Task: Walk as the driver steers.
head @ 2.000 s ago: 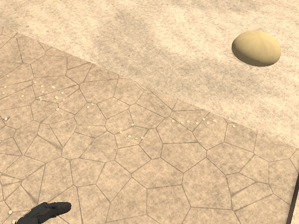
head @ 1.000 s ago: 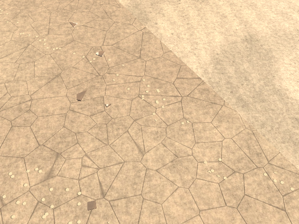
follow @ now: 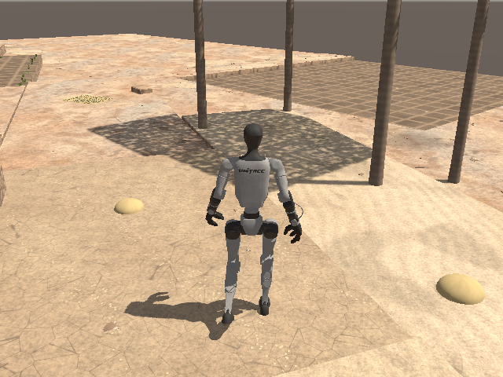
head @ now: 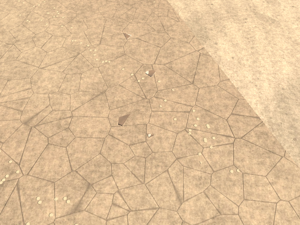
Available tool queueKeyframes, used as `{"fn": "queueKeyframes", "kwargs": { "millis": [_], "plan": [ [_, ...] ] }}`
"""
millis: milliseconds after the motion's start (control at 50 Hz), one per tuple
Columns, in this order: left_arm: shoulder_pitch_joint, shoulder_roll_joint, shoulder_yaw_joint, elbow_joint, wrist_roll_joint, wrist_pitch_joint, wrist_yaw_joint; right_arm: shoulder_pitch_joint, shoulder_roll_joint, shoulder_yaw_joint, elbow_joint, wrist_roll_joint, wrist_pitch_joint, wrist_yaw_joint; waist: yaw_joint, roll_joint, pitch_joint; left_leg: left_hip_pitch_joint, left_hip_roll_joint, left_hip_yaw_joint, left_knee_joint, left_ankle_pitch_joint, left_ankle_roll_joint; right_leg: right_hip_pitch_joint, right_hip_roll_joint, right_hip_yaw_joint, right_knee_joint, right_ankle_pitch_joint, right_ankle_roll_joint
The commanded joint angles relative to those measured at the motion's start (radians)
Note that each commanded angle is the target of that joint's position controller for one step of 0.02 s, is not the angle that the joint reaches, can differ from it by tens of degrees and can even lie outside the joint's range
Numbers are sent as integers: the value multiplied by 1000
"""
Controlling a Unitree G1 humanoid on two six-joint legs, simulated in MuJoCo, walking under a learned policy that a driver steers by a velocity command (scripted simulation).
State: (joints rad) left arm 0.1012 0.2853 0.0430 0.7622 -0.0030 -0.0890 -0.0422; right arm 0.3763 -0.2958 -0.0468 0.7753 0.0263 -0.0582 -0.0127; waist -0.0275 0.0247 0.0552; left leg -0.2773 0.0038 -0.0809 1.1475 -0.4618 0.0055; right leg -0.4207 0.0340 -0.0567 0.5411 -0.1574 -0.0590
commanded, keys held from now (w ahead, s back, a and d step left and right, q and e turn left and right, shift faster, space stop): no key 1.00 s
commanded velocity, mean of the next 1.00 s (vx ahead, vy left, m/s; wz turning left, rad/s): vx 0.08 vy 0.00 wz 0.01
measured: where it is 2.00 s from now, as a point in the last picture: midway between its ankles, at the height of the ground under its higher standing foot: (152, 211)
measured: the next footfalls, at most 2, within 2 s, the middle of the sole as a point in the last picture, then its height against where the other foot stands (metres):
left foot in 0.34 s outside the picture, level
right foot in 1.84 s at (178, 187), level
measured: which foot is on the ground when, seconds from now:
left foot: up 0.00-0.32, down 0.34-1.00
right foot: down 0.00-1.00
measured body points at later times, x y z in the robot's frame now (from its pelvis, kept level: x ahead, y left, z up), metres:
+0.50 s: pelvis +0.15 +0.02 +0.01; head +0.17 +0.03 +0.45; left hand +0.24 +0.29 -0.13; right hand +0.31 -0.23 -0.09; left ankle +0.21 +0.14 -0.73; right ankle +0.08 -0.09 -0.73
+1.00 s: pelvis +0.15 +0.03 +0.01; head +0.16 +0.03 +0.46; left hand +0.18 +0.29 -0.14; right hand +0.27 -0.23 -0.12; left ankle +0.21 +0.14 -0.73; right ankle +0.08 -0.09 -0.73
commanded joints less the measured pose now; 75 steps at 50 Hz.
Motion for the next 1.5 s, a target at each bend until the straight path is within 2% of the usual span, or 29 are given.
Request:
{"fn": "queueKeyframes", "kwargs": {
  "millis": [20, 100, 180, 260, 320, 340, 360, 380, 400, 420, 500, 580, 700, 1080, 1120, 1160, 1180, 1200, 1220, 1260, 1300, 1320, 1340, 1360, 1380, 1400, 1420, 1440, 1500],
  "plan": [
    [83, 108, 27, -20, 20, -7, 8, -22, -133, -38, -91, -18, -20, -7, 28, -77, -126, -274, 97, -12, 68, 67, -11, 315, -286, 313, -244, 485, -188],
    [39, 112, 23, 17, 16, -23, 13, 3, -63, -23, -82, -27, 22, -18, -22, -106, -112, -176, 93, 19, -114, 144, -52, 178, -248, 162, -304, 692, -207],
    [42, 129, 23, 47, 12, 1, 29, -104, -35, -8, -100, -31, 26, -15, 11, -103, -127, -121, 86, 42, -375, 352, -57, 195, -204, 78, -301, 640, -170],
    [86, 145, 21, 87, 7, 29, 30, -191, -62, -16, -120, -25, 26, -7, 50, -95, -114, -96, 66, 39, -519, 378, -45, 260, -234, 118, -264, 499, -161],
    [63, 125, 11, 100, -12, 45, 33, -170, -74, -27, -114, -38, 22, -5, 12, -84, -105, 26, 38, 59, -713, 452, -1, 251, -210, 140, -163, 333, -105],
    [106, 91, -1, 109, 0, 42, 34, -161, -114, -36, -113, -44, 19, -12, 22, -32, -121, 119, 90, 1, -757, 693, 22, 224, -160, 128, -109, 242, -51],
    [187, 69, -9, 116, 29, 32, 31, -171, -170, -45, -129, -49, 24, -19, 80, 65, -170, 238, 195, -92, -689, 958, 75, 152, -84, 88, -47, 34, 0],
    [242, 30, -21, 135, 25, 33, 36, -190, -113, -30, -121, -52, 34, -18, 101, 158, -217, 268, 246, -154, -677, 927, 160, 117, -53, 61, -33, -163, 43],
    [195, 53, -21, 131, 19, 45, 40, -209, -54, -16, -123, -44, 39, -9, 77, 138, -214, 236, 223, -159, -686, 795, 166, 141, -65, 73, -55, -171, 58],
    [163, 77, -16, 129, 13, 60, 45, -236, -44, -14, -122, -39, 41, 0, 72, 108, -186, 189, 176, -123, -687, 676, 135, 156, -67, 71, -82, -133, 59],
    [130, 111, -7, 144, 9, 99, 56, -243, -77, -24, -106, -37, 27, 13, 55, 41, -134, 126, 97, -38, -654, 661, 71, 201, -79, 78, -100, -5, 43],
    [123, 104, -6, 172, 5, 103, 61, -241, -63, -23, -77, -35, 23, 9, 49, 11, -155, 160, 89, -21, -624, 758, 79, 229, -87, 79, -89, 81, 47],
    [118, 94, -4, 213, 5, 114, 67, -268, -59, -26, -34, -34, 37, 3, 52, -17, -115, 142, 73, -6, -639, 651, 77, 225, -85, 74, -107, 29, 48],
    [183, 57, -23, 298, 10, 83, 77, -284, -47, -26, 134, -30, 64, -23, 41, -21, -23, 143, 35, 22, -694, 411, 39, 141, -82, 70, -178, -143, 44],
    [213, 69, -17, 308, 2, 85, 79, -266, -45, -27, 159, -25, 67, -24, 43, -49, -16, 114, -7, 63, -667, 122, 36, 128, -86, 87, -207, -366, 14],
    [228, 110, -3, 291, -6, 81, 83, -297, -50, -29, 157, -22, 56, -21, 63, -103, 57, -32, -46, 104, -584, -68, 32, 122, -155, 194, -273, -591, -55],
    [249, 140, 9, 289, -11, 72, 84, -332, -37, -27, 145, -15, 41, -14, 78, -153, 97, -112, -58, 142, -496, -10, 26, 150, -239, 303, -342, -658, -101],
    [235, 172, 22, 285, -17, 60, 86, -354, -28, -25, 135, -9, 25, -4, 76, -193, 143, -185, -21, 133, -408, 69, 32, 168, -337, 408, -391, -651, -147],
    [233, 162, 23, 283, -17, 48, 86, -361, -30, -26, 132, -5, 11, 4, 74, -189, 165, -249, 18, 106, -367, 72, 41, 204, -381, 444, -398, -586, -170],
    [239, 126, 21, 280, -20, 32, 78, -355, -25, -26, 131, 6, -13, 19, 64, -172, 167, -297, 51, 98, -417, 16, 58, 296, -368, 393, -360, -417, -152],
    [206, 124, 22, 268, -29, 34, 66, -265, -13, -30, 172, 11, -26, 29, 11, -146, 119, -52, 6, 169, -612, 129, 60, 224, -284, 260, -285, -289, -100],
    [201, 129, 23, 260, -23, 35, 63, -164, -36, -46, 217, 8, -25, 28, -25, -133, 62, 132, -48, 196, -634, 199, 53, 155, -234, 207, -206, -148, -81],
    [177, 121, 18, 248, -20, 30, 62, -38, -81, -67, 253, 7, -24, 25, -84, -70, -4, 293, -9, 110, -668, 214, 76, 84, -176, 130, -21, 25, -46],
    [167, 45, -2, 203, -14, 20, 63, 92, -191, -94, 279, 3, -27, 22, -108, 211, -75, 469, 213, -297, -828, 93, 201, -134, -32, -12, 346, -47, 43],
    [141, 37, -3, 176, -22, 2, 66, 153, -157, -72, 294, -9, -39, 35, -114, 251, -139, 513, 365, -638, -981, 26, 298, -250, 18, 101, 599, -405, 51],
    [129, 69, 9, 169, -52, -10, 58, 49, -102, -46, 274, -15, -52, 35, -58, 139, -54, 442, 383, -569, -970, -23, 281, -333, -52, 168, 717, -370, 18],
    [125, 74, 12, 172, -59, -17, 49, -36, -67, -33, 244, -16, -59, 37, -28, 88, -6, 373, 336, -439, -978, -11, 243, -339, -103, 160, 723, -269, -10],
    [118, 73, 18, 176, -50, -21, 48, -81, -54, -24, 230, -17, -61, 40, -9, 50, 25, 323, 298, -337, -996, 51, 213, -337, -138, 143, 677, -180, -22],
    [125, 56, 32, 184, -27, -5, 39, -62, -29, -6, 238, -28, -51, 33, 14, 60, 25, 252, 213, -132, -1026, 290, 171, -247, -176, 101, 552, -55, -1]
  ]
}}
